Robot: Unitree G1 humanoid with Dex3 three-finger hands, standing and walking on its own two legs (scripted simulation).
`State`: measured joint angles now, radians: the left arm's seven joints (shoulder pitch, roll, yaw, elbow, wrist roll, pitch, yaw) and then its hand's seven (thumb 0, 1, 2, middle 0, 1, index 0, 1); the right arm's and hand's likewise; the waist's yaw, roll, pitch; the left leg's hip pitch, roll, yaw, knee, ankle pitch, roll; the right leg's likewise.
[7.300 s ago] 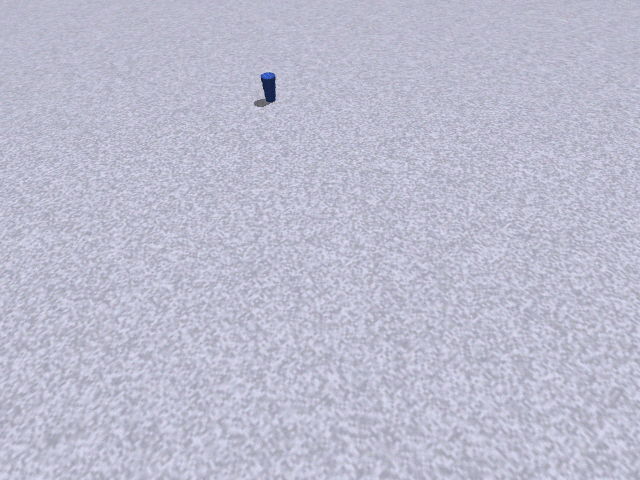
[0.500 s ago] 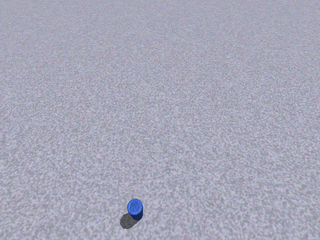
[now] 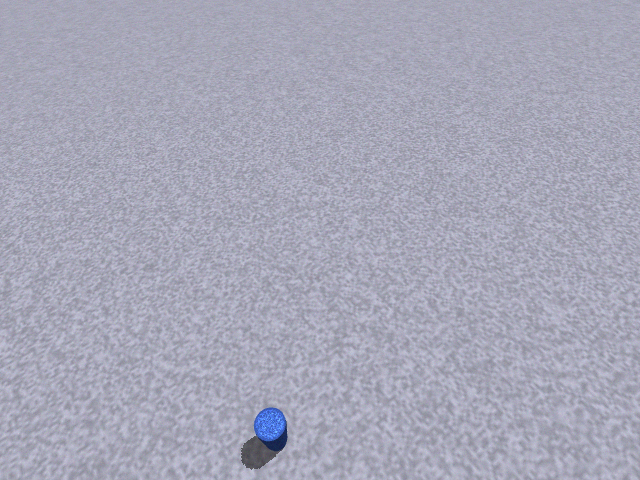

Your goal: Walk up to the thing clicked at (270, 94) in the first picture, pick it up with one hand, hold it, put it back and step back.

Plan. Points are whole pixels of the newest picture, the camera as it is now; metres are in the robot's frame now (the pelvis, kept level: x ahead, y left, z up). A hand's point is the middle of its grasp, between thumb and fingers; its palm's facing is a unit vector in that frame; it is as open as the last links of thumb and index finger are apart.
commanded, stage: walk up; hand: left
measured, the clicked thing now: (273, 432) +0.39 +0.18 -0.69
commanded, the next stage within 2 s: stand in 1.78 s
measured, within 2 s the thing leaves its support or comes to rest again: neither
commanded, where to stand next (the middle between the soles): +0.02 +0.01 m, yaw +1 degrees
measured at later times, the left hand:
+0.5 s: hand out of the picture +0.14 +0.29 -0.17, palm faces -0.04 -0.93 -0.37, open 7.4 cm
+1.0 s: hand out of the picture +0.06 +0.24 -0.12, palm faces +0.06 -0.91 -0.41, open 7.4 cm
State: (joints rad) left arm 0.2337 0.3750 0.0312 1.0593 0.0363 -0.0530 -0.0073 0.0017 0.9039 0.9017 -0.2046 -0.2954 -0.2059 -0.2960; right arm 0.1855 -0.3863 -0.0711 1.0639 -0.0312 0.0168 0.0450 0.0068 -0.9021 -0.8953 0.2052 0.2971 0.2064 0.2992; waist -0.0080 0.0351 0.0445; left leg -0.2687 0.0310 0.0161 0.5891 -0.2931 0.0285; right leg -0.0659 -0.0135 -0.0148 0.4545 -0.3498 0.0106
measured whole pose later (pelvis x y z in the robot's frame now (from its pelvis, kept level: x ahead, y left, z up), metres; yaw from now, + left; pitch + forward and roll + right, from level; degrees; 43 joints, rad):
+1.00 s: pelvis -0.01 -0.03 +0.00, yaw +3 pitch -2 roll +1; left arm 0.26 0.35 0.07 0.79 0.04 -0.03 -0.02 0.00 0.90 0.90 -0.21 -0.30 -0.21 -0.30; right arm 0.30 -0.41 -0.04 0.95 -0.03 0.04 0.01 0.01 -0.90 -0.90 0.21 0.30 0.21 0.30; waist 0.03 0.03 0.08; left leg -0.30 -0.04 -0.08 0.86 -0.52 0.00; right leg -0.27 -0.03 -0.09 0.58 -0.29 -0.06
